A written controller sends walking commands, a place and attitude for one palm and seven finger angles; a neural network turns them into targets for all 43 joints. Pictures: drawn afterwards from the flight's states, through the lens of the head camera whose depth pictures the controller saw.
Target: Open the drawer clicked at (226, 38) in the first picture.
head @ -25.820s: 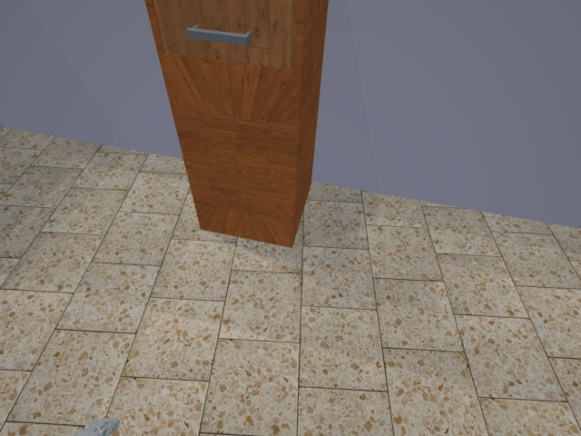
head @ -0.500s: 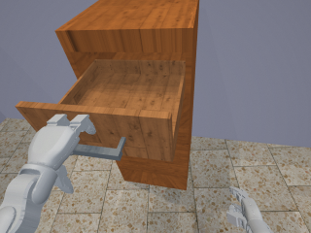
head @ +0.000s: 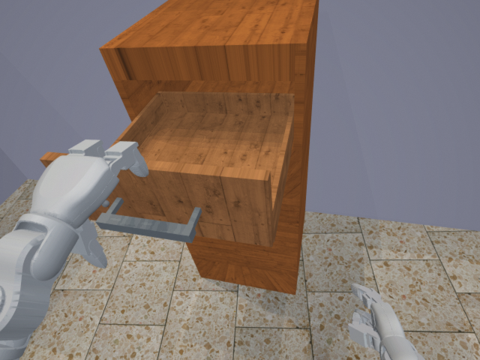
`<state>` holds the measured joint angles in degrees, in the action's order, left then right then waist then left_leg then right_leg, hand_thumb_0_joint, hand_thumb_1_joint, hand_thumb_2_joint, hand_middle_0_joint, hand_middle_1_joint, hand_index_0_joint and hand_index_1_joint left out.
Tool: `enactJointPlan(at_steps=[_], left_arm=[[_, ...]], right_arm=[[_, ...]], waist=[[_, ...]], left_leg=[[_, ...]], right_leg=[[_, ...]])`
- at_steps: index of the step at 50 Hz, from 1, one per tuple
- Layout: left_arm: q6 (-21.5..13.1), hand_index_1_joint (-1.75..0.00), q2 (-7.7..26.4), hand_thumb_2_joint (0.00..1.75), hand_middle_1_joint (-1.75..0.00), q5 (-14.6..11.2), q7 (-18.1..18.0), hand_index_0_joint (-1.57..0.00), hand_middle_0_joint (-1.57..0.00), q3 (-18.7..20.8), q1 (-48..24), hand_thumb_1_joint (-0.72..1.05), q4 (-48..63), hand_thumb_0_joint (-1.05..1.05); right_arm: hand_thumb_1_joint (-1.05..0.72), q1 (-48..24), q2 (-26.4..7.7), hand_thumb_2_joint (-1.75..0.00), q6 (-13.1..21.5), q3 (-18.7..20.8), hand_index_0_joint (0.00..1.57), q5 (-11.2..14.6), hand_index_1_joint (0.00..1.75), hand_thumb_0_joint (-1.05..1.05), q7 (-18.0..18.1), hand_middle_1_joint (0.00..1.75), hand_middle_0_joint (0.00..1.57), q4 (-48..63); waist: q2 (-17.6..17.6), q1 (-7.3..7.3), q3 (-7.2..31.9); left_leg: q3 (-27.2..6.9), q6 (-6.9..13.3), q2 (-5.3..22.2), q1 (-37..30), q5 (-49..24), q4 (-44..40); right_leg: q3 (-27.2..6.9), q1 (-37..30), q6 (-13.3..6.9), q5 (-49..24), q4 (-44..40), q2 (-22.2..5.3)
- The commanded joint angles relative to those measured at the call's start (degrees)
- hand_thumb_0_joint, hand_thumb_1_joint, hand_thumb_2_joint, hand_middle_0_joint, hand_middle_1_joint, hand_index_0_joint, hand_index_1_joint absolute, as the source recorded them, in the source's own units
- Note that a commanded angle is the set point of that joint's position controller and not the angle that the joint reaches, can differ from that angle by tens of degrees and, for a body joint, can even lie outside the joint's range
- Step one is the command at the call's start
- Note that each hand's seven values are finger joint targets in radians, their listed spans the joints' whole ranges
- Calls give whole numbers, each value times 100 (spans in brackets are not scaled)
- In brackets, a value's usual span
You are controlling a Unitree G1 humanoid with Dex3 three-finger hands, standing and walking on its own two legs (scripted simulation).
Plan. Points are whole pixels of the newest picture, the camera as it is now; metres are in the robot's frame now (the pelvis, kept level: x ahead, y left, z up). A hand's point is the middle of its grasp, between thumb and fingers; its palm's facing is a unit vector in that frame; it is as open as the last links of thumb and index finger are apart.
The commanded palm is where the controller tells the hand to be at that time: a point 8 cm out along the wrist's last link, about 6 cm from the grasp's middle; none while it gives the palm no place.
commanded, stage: lift the hand off the handle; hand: left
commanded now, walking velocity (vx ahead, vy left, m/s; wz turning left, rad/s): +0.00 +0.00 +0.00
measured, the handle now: (150, 217) +0.29 +0.21 +0.11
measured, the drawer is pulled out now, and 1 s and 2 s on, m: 0.27 0.27 0.27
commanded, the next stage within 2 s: draw the hand back to the body in 0.40 s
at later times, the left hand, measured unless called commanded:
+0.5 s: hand (82, 169) +0.25 +0.24 +0.25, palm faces +0.22 -0.02 -0.98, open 13.8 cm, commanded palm +0.20 +0.24 +0.31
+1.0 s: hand (45, 182) +0.23 +0.27 +0.25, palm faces +0.22 -0.03 -0.97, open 13.9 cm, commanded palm +0.17 +0.26 +0.31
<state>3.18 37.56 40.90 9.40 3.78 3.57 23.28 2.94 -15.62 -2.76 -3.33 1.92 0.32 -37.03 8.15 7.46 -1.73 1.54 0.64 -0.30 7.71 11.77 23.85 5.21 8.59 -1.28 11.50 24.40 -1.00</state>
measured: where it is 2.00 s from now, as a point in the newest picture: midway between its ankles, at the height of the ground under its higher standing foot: outside the picture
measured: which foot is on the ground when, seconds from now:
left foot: down 0.00-1.00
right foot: down 0.00-1.00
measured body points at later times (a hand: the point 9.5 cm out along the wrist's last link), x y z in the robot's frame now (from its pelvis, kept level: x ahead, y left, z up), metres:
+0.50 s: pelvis -0.01 +0.00 +0.00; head -0.03 -0.06 +0.44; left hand +0.24 +0.24 +0.30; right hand +0.23 -0.20 -0.09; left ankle +0.02 +0.11 -0.74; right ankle +0.03 -0.10 -0.74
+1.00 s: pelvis -0.02 +0.00 -0.01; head -0.02 -0.06 +0.44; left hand +0.21 +0.27 +0.30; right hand +0.22 -0.19 -0.10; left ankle +0.02 +0.11 -0.74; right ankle +0.03 -0.10 -0.74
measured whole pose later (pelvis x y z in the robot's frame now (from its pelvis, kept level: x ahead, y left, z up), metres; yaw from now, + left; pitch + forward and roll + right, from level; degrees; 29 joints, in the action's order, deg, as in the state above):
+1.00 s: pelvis -0.02 +0.00 -0.01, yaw -1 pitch -4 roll +0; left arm 9.9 43.8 33.1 16.3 16.8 1.2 24.5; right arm 3.2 -17.3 -3.5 -3.7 3.5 -1.0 -35.0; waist 8.3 7.1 -1.1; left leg 2.2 0.9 -0.4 12.0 12.2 27.7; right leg 4.5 13.2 -1.0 11.7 28.3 -1.3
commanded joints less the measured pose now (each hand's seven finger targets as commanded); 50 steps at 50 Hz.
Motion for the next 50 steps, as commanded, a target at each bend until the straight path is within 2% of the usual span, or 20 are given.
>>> enactJointPlan(at_steps=[1, 4, 6, 10, 11, 15, 17, 19, 21, 23, 25, 31, 34, 35, 38, 39, 40, 43, 44, 50], left_arm=[[-2, -120, 1479, 30, -120, -118, -333, -30, -30, 1443, -1682, -50, 1069, 0], [327, -120, 1616, 30, -120, -241, -165, -30, -30, 1596, -1883, -50, 251, 0], [511, -120, 1440, 30, -120, -163, 24, -30, -30, 1243, -2113, -50, 203, 0], [602, -120, 1495, 30, -120, -230, 314, -30, -30, 1163, -2219, -50, 898, 0], [606, -120, 1398, 30, -120, -213, 385, -30, -30, 1082, -2091, -50, 804, 0], [576, -120, 2084, 30, -120, -155, 469, -30, -30, 1660, -2249, -50, 1396, 0], [572, -120, 2023, 30, -120, -258, 465, -30, -30, 1778, -1896, -50, 1078, 0], [556, -120, 2192, 30, -120, -434, 411, -30, -30, 2063, -1901, -50, 896, 0], [592, -120, 1910, 30, -120, -466, 440, -30, -30, 1783, -2134, -50, 281, 0], [554, -120, 1956, 30, -120, -504, 443, -30, -30, 1733, -2347, -50, 295, 0], [538, -120, 1919, 30, -120, -456, 455, -30, -30, 1592, -2633, -50, 542, 0], [418, -120, 1643, 30, -120, -292, 581, -30, -30, 1232, -2172, -50, 1257, 0], [301, -120, 2259, 30, -120, -382, 425, -30, -30, 1941, -1903, -50, 1651, 0], [295, -120, 2201, 30, -120, -315, 411, -30, -30, 1906, -1991, -50, 1604, 0], [263, -120, 2393, 30, -120, -466, 229, -30, -30, 2391, -1707, -50, 1064, 0], [273, -120, 2546, 30, -120, -615, 158, -30, -30, 2626, -1609, -50, 1048, 0], [320, -120, 2394, 30, -120, -619, 173, -30, -30, 2507, -1745, -50, 951, 0], [496, -120, 2107, 30, -120, -826, 277, -30, -30, 2230, -1492, -50, 387, 0], [569, -120, 2055, 30, -120, -905, 333, -30, -30, 2168, -1321, -50, 356, 0], [427, -120, 1681, 30, -120, -746, 671, -30, -30, 1621, -900, -50, 1753, 0]], right_arm=[[-90, -1129, -435, -90, 353, 203, 20, -21, 30, 0, 19, 30, 20, 990], [-90, -1243, -568, -90, 286, 206, 20, 123, 30, 0, -1, 30, 20, 924], [-90, -1243, -567, -90, 184, 186, 20, 91, 30, 0, -45, 30, 20, 973], [-90, -1403, -558, -90, 194, 157, 20, 102, 30, 0, -125, 30, 20, 1194], [-90, -1356, -558, -90, 173, 173, 20, 100, 30, 0, -114, 30, 20, 1178], [-90, -1446, -578, -90, 174, 136, 20, 59, 30, 0, -147, 30, 20, 1249], [-90, -1303, -570, -90, 127, 152, 20, 73, 30, 0, -123, 30, 20, 1222], [-90, -1293, -619, -90, 162, 187, 20, 133, 30, 0, -110, 30, 20, 1190], [-90, -1173, -584, -90, 156, 160, 20, 98, 30, 0, -107, 30, 20, 1103], [-90, -1175, -652, -90, 171, 185, 20, 127, 30, 0, -97, 30, 20, 1122], [-90, -1206, -637, -90, 251, 183, 20, 105, 30, 0, -108, 30, 20, 1158], [-90, -1245, -550, -90, 299, 187, 20, 85, 30, 0, -87, 30, 20, 1272], [-90, -1267, -634, -90, 350, 192, 20, 91, 30, 0, -54, 30, 20, 1280], [-90, -1244, -526, -90, 340, 132, 20, 5, 30, 0, -76, 30, 20, 1274], [-90, -1087, -554, -90, 306, 176, 20, 16, 30, 0, -57, 30, 20, 1158], [-90, -1136, -590, -90, 323, 215, 20, 84, 30, 0, -60, 30, 20, 1122], [-90, -1107, -507, -90, 301, 176, 20, 28, 30, 0, -96, 30, 20, 1134], [-90, -1099, -625, -90, 255, 207, 20, 110, 30, 0, -87, 30, 20, 1111], [-90, -1190, -661, -90, 279, 220, 20, 205, 30, 0, -76, 30, 20, 1132], [-90, -1273, -591, -90, 375, 163, 20, 118, 30, 0, -67, 30, 20, 1420]], waist=[[-496, -50, 1208], [-513, -94, 697], [-545, -72, 837], [-367, -20, 1480], [-555, -63, 1355], [-318, 43, 1704], [-657, 11, 1242], [-529, 19, 1078], [-763, -75, 783], [-626, -77, 812], [-345, -57, 1233], [-398, -108, 1508], [-244, -10, 1508], [-288, 40, 1618], [-609, 56, 1036], [-380, 82, 1080], [-446, 117, 1222], [-624, 1, 669], [-431, -22, 679], [-462, -59, 1446]], left_leg=[[-166, -17, -57, -15, -863, -283], [-181, -69, 30, 338, -550, -318], [-120, -50, -10, 380, -549, -393], [-161, -35, -51, 287, -639, -261], [-133, -9, -39, 306, -661, -247], [-190, -14, -67, 371, -763, -162], [-144, 0, -25, 459, -688, -191], [-176, -21, 27, 491, -623, -130], [-133, -37, 31, 643, -418, -178], [-139, -38, 19, 610, -206, -214], [-176, -58, -10, 513, -303, -139], [-149, 7, -45, 360, -345, -74], [-223, -7, 11, 354, -401, -39], [-215, -21, -54, 412, -448, -48], [-213, -37, 11, 562, -410, -89], [-227, -64, 57, 524, -492, -14], [-203, -75, 15, 573, -581, -8], [-139, -90, 64, 706, -211, -146], [-165, -101, 102, 661, -171, -103], [-157, -21, 1, 417, -203, -4]], right_leg=[[-412, -494, 83, -562, -404, -50], [-482, -247, 66, -277, -464, -40], [-420, -302, 89, -220, -371, -61], [-484, -584, 63, -370, -180, -86], [-469, -504, 76, -417, -168, -81], [-546, -718, 51, -527, -32, -111], [-451, -430, 94, -444, -106, -81], [-505, -295, 70, -399, -170, -59], [-431, -105, 100, -102, -202, -94], [-423, 2, 118, 171, -265, -86], [-524, -205, 65, 88, -192, -139], [-545, -315, 86, -11, -108, -130], [-596, -387, 55, -157, -109, -90], [-566, -498, 54, -95, -52, -142], [-459, -197, 87, -41, -171, -118], [-555, -253, 46, -167, -197, -106], [-520, -368, 49, -204, -120, -157], [-401, 7, 135, 79, -241, -119], [-497, 33, 100, 70, -262, -104], [-544, -308, 119, 105, -104, -163]])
